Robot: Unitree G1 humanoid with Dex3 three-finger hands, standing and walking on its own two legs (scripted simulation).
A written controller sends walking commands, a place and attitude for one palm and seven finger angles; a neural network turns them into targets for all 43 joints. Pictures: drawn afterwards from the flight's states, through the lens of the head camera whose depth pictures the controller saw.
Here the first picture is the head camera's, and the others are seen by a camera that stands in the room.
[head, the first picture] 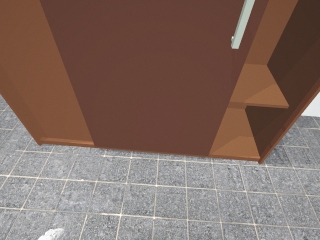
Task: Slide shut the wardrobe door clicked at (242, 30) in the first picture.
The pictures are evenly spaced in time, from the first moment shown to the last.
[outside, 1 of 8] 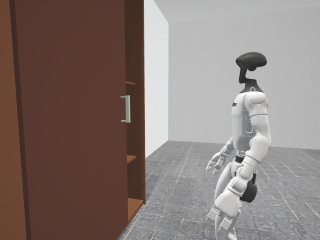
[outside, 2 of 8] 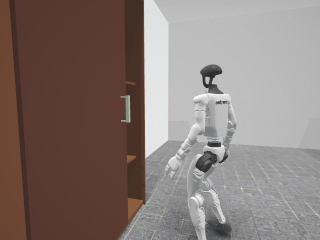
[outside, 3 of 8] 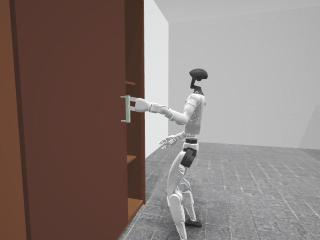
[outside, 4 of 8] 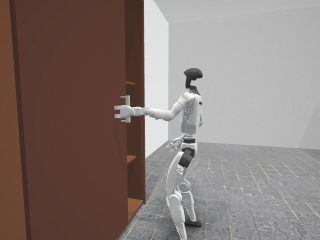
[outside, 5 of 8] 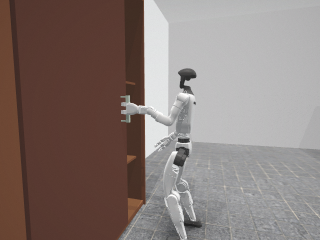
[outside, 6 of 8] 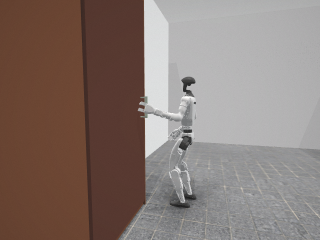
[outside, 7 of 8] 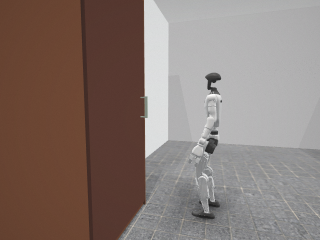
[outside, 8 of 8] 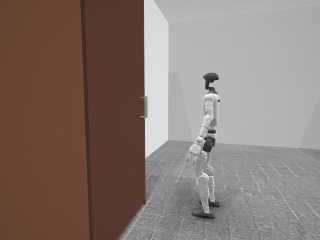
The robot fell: no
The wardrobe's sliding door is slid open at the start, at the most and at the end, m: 0.38 0.38 0.00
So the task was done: yes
